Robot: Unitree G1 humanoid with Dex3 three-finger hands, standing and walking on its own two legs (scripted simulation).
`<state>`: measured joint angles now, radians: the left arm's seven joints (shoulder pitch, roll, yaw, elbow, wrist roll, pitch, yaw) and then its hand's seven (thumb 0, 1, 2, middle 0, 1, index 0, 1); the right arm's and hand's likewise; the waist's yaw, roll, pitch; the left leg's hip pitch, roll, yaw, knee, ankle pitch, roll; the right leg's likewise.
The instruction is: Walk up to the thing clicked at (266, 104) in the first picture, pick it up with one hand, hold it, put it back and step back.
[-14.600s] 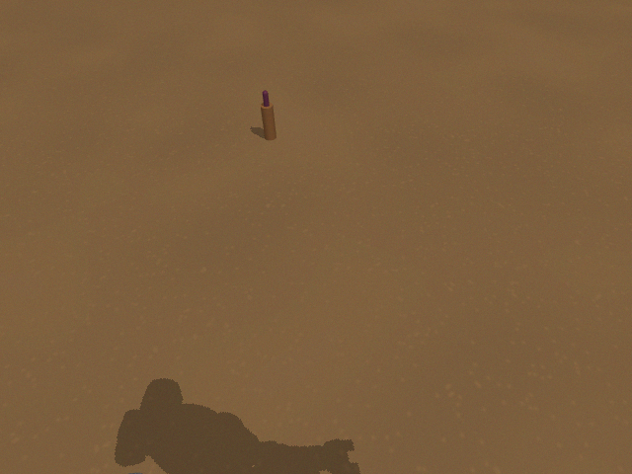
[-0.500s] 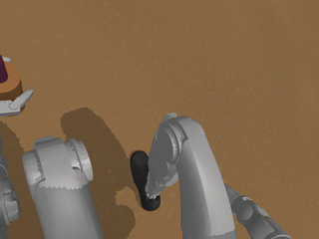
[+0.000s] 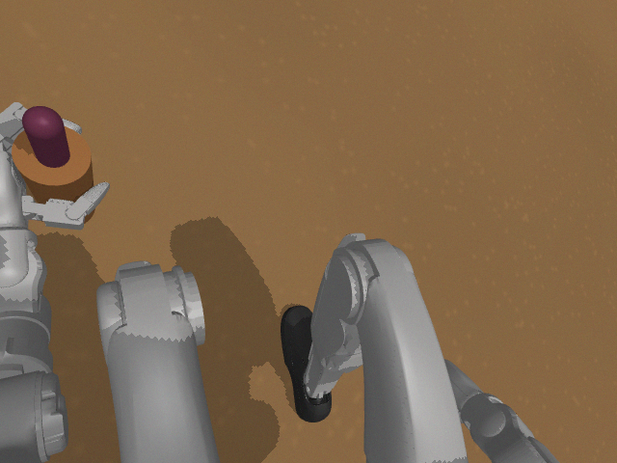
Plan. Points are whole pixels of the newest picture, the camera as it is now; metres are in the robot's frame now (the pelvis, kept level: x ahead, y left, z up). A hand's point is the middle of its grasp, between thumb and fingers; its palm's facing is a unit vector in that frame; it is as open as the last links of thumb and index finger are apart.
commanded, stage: settle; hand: left
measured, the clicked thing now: (59, 173) +0.44 +0.25 -0.12
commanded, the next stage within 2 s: lift in 1.14 s
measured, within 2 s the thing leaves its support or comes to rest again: neither
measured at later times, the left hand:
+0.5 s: hand (35, 137) +0.43 +0.25 -0.01, palm faces +0.17 -0.98 -0.06, open 9.1 cm
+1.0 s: hand (27, 104) +0.43 +0.25 +0.03, palm faces +0.18 -0.98 -0.04, open 9.1 cm
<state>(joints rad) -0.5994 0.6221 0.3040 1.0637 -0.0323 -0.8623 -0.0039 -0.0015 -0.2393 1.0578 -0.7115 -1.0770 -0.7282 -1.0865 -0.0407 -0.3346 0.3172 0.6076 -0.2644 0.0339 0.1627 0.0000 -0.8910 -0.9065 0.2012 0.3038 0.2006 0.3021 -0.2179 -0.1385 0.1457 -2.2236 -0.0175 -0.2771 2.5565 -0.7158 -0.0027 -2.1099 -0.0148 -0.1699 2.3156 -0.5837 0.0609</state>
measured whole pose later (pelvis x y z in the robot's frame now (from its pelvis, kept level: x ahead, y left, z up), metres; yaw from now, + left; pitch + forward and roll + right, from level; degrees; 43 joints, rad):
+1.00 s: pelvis +0.02 -0.02 +0.06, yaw +8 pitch +32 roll -5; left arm -0.62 0.40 0.35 0.88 -0.11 -0.56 -0.22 0.00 -0.26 1.08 -0.74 -1.05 -0.75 -1.06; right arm 0.11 -0.30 0.04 0.66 -0.07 0.01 0.06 0.00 -0.90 -0.90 0.20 0.30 0.20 0.30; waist -0.13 0.00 -0.12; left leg -2.14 -0.01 -0.10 2.29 -0.71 -0.02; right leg -2.12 -0.05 -0.03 2.20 -0.63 0.03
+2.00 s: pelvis +0.03 -0.01 +0.18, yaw +9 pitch +30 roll -4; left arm -0.34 0.31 0.24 0.44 -0.18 -0.33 -0.18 0.00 -0.27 1.09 -0.74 -1.04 -0.76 -1.05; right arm 0.14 -0.26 0.00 0.61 0.03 -0.04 -0.02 0.01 -0.90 -0.90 0.20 0.30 0.20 0.30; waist -0.06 0.03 -0.18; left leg -1.75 0.02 -0.06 1.90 -0.68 -0.01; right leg -1.75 -0.05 -0.03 1.83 -0.61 0.03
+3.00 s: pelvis +0.08 +0.00 +0.39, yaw +10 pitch +13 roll -2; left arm -0.13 0.25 0.14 0.42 -0.20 -0.31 -0.17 0.00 -0.27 1.09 -0.74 -1.04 -0.76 -1.05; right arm 0.24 -0.22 0.02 0.65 0.02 -0.09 -0.06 0.01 -0.91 -0.90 0.20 0.30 0.20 0.30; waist -0.03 0.01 -0.09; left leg -0.81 0.04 -0.02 1.10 -0.51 0.00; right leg -0.81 -0.03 -0.03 1.03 -0.44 0.03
